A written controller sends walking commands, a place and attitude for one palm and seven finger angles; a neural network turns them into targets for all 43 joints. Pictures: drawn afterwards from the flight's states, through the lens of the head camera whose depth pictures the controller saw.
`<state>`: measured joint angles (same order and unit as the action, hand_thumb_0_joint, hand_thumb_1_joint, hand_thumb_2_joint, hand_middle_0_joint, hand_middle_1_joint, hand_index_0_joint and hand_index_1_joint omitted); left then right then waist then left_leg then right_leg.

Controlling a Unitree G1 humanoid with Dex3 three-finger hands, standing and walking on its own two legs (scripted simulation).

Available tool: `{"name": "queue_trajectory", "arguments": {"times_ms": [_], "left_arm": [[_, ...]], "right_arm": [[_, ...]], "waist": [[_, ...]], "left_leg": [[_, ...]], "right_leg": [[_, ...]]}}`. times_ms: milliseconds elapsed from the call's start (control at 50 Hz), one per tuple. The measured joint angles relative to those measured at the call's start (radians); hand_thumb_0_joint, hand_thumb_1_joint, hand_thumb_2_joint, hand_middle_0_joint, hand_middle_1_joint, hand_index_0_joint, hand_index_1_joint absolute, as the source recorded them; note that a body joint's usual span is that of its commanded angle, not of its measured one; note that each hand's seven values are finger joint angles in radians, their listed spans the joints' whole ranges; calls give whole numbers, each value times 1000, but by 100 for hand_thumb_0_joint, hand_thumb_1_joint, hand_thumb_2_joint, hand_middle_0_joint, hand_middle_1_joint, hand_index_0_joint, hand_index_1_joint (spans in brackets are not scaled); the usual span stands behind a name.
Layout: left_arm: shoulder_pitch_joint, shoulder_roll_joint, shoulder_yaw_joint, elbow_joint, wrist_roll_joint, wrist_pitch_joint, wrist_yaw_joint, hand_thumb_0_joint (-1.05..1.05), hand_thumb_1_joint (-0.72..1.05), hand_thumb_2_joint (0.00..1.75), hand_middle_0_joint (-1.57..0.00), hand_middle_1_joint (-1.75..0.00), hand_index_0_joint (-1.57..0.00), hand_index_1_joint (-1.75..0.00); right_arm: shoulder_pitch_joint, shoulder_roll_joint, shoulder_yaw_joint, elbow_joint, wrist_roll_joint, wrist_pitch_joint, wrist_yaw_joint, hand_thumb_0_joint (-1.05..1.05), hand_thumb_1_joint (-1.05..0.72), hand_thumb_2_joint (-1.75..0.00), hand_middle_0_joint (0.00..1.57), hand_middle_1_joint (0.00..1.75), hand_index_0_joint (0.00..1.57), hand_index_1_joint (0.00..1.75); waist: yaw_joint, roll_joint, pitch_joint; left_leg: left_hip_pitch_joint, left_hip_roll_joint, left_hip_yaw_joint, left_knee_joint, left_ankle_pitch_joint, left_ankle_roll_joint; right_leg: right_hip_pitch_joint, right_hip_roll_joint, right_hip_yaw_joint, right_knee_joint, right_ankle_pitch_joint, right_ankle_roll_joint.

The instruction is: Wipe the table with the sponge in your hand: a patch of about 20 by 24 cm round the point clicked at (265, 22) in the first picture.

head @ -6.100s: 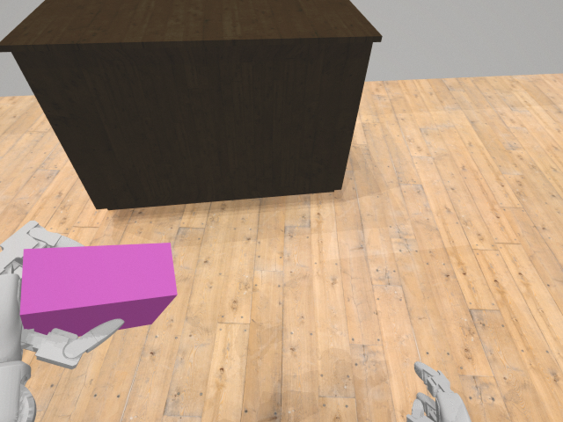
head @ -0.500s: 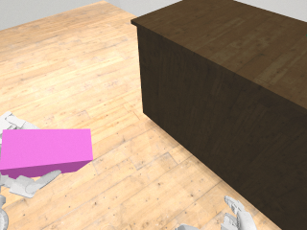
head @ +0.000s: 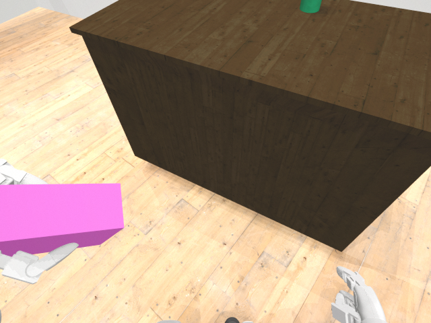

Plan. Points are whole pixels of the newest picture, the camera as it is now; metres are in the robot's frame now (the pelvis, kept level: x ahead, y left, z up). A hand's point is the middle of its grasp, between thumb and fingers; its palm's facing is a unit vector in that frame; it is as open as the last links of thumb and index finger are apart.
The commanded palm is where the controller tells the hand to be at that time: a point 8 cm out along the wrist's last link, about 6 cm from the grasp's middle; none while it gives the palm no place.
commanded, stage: turn to face it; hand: left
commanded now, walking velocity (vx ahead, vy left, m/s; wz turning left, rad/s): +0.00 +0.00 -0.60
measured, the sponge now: (77, 219) +0.23 +0.21 +0.15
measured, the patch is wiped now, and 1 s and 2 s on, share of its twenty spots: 0.00 0.00 0.00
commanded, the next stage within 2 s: take the last steps up to it in 1.38 s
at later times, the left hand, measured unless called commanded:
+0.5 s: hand (149, 241) +0.20 +0.10 +0.15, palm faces +0.08 -0.85 -0.52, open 10.3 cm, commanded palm +0.14 +0.17 +0.18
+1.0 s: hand (203, 285) +0.15 +0.02 +0.16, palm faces -0.10 -0.88 -0.46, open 10.3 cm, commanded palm +0.13 +0.07 +0.18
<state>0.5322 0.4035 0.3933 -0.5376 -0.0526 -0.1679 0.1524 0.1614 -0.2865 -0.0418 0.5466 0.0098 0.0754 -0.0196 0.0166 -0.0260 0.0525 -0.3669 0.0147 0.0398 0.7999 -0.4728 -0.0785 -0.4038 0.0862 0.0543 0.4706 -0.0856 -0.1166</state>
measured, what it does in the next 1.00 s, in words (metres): walks backwards, turning right: left foot, then right foot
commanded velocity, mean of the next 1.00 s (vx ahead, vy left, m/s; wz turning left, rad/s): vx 0.00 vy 0.00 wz -0.58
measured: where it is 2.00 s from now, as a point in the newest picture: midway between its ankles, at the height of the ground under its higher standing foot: outside the picture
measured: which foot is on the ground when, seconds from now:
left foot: up 0.00-0.10, down 0.12-0.36, up 0.38-0.74, down 0.76-1.00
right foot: down 0.00-0.12, up 0.14-0.34, down 0.36-0.78, up 0.80-1.00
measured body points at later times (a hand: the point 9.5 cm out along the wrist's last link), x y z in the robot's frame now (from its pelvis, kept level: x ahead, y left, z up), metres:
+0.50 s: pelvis -0.09 -0.05 -0.01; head -0.03 -0.10 +0.43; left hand +0.19 +0.14 +0.18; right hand +0.01 -0.31 -0.14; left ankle -0.08 +0.11 -0.66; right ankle -0.04 -0.14 -0.74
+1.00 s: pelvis -0.16 -0.06 -0.01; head -0.14 -0.09 +0.44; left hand +0.15 +0.07 +0.19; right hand -0.12 -0.32 -0.10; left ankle -0.08 +0.09 -0.74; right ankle -0.20 -0.17 -0.72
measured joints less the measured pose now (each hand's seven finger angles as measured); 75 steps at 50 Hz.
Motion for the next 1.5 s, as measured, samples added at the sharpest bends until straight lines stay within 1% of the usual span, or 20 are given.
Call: {"name": "queue_trajectory", "arguments": {"times_ms": [120, 160, 200, 240, 340, 380, 440, 500, 580, 700, 780, 840, 900, 1020, 1060, 1120, 1180, 1260, 1400, 1500], "left_arm": [[-55, -34, -44, 3, 14, 7, -12, -1, -51, 101, -70, -136, -72, -136], [-77, -25, -41, 9, 21, 1, -23, -1, -51, 101, -70, -136, -72, -136], [-78, -11, -26, 17, 33, -3, -32, -1, -51, 101, -70, -136, -72, -136], [-69, -14, -17, 27, 35, -3, -33, -1, -51, 101, -71, -136, -72, -136], [-78, -25, -16, 41, 35, 4, -15, -1, -51, 101, -70, -136, -72, -136], [-129, -23, -22, 49, 42, 1, -14, -1, -51, 101, -70, -136, -72, -136], [-150, -30, -25, 43, 25, 1, -16, -1, -51, 101, -70, -136, -72, -136], [-73, -22, -15, -7, 8, -2, -17, -1, -51, 101, -70, -136, -72, -136], [18, 25, 8, -67, 0, -22, -19, -1, -51, 101, -71, -136, -72, -136], [31, 51, 39, -69, 4, -37, -8, -1, -51, 101, -71, -136, -72, -136], [-13, 21, 22, -37, 9, -26, -13, -1, -51, 101, -71, -136, -72, -136], [-44, -2, 7, -9, 31, -13, -22, -1, -51, 101, -71, -136, -72, -136], [-49, -30, -14, 15, 37, -9, -21, -1, -51, 101, -71, -136, -72, -136], [-90, -31, -33, 25, 41, -2, -10, -1, -51, 101, -70, -136, -72, -136], [-132, -23, -34, 33, 48, -9, -11, -1, -51, 101, -70, -136, -72, -136], [-137, -19, -30, 19, 33, -18, -17, -1, -51, 101, -70, -136, -72, -136], [-46, -4, -4, -34, 18, -26, -18, -1, -51, 101, -70, -136, -72, -136], [48, 36, 29, -79, 14, -44, -18, -1, -51, 101, -70, -136, -72, -136], [24, 30, 35, -42, 20, -38, -7, -1, -51, 101, -70, -136, -72, -136], [-32, -31, -9, 28, 46, -20, -4, -1, -51, 101, -70, -136, -72, -136]], "right_arm": [[3, 15, 12, -34, -5, 4, 9, 1, -91, -90, 20, 29, 20, 30], [-2, 41, 18, -44, -9, -7, 6, 1, -91, -90, 20, 29, 20, 30], [6, 74, 24, -50, -5, -25, 5, 1, -91, -90, 20, 29, 20, 30], [22, 96, 34, -51, 2, -47, 10, 1, -91, -90, 20, 29, 20, 30], [59, 122, 69, -39, 11, -105, 25, 1, -90, -90, 21, 30, 20, 30], [47, 118, 74, -21, 12, -116, 27, 1, -90, -90, 21, 30, 20, 30], [-6, 100, 69, 24, 8, -80, 26, 1, -90, -90, 21, 30, 21, 30], [-35, 78, 55, 28, 1, -43, 24, 1, -90, -90, 21, 30, 21, 30], [-28, 53, 26, 18, -4, -22, 18, 1, -91, -90, 21, 30, 20, 30], [-2, 14, 5, 5, 0, -6, 18, 1, -91, -90, 20, 29, 20, 30], [0, 14, 7, -11, 0, -6, 15, 1, -91, -90, 20, 29, 20, 30], [9, 43, 12, -26, -3, -29, 2, 1, -91, -90, 20, 29, 20, 30], [27, 79, 24, -27, 5, -60, 7, 1, -91, -90, 20, 29, 20, 30], [49, 137, 75, -29, 6, -122, 30, 1, -90, -90, 21, 30, 20, 30], [37, 135, 82, -25, 8, -131, 37, 1, -90, -90, 21, 30, 20, 30], [-9, 115, 76, 9, 9, -101, 33, 1, -90, -90, 21, 30, 21, 30], [-35, 90, 59, 20, 3, -62, 25, 1, -90, -90, 21, 30, 21, 30], [-21, 56, 27, 24, -1, -45, 6, 1, -91, -90, 21, 30, 20, 30], [36, 9, -2, 26, 1, -58, -22, 1, -91, -90, 20, 29, 20, 30], [61, 47, 4, 25, -1, -97, -35, 1, -91, -90, 20, 29, 20, 30]], "waist": [[13, -23, -35], [16, -31, -12], [21, -27, 1], [32, 1, 6], [54, 84, 45], [42, 115, 87], [14, 92, 132], [-20, 66, 142], [-39, 27, 114], [-21, -18, 35], [-8, -39, 11], [12, -30, 18], [29, 9, 16], [49, 75, 50], [30, 106, 83], [-5, 91, 115], [-40, 64, 118], [-57, 30, 88], [-39, 0, 15], [-12, 8, 0]], "left_leg": [[152, 1, 29, -313, 48, 54], [153, 22, 57, -321, 204, 58], [158, 47, 79, -294, 201, 35], [164, 83, 98, -276, 173, 11], [147, 199, 135, -177, 125, -41], [88, 234, 94, -40, 62, -32], [-35, 136, -5, 251, -33, -19], [-98, 68, -22, 369, 4, -22], [-84, 28, -2, 236, 12, -20], [26, -7, 9, -69, -15, 6], [115, -4, 39, -271, 125, 47], [125, 34, 76, -257, 197, 57], [142, 86, 95, -247, 169, 35], [131, 210, 139, -175, 142, -26], [89, 252, 113, -87, 118, -28], [-28, 167, 9, 176, -25, -11], [-89, 89, -10, 300, -25, -8], [-65, 42, 21, 159, -6, 2], [99, 15, 45, -244, 138, 53], [119, 53, 61, -249, 193, 56]], "right_leg": [[-49, 40, 34, -16, 48, 24], [-96, 47, 25, 128, -115, 86], [-156, 25, -21, 396, -237, 130], [-162, -20, -68, 529, -299, 154], [25, -105, -131, 243, -267, 175], [42, -77, -152, 209, -195, 113], [3, -61, -126, 225, -183, 46], [-2, -37, -85, 165, -128, 35], [-2, -12, -38, 83, -59, 25], [-28, 18, 27, 13, 16, 23], [-60, 37, 59, 37, 7, 49], [-144, 30, 8, 363, -236, 120], [-155, -32, -62, 566, -318, 158], [58, -117, -138, 216, -272, 179], [78, -93, -167, 169, -177, 122], [31, -86, -146, 204, -187, 67], [15, -77, -104, 166, -149, 58], [8, -64, -65, 103, -94, 50], [-25, -37, -44, 79, -48, 56], [-80, -44, -73, 391, -301, 131]]}}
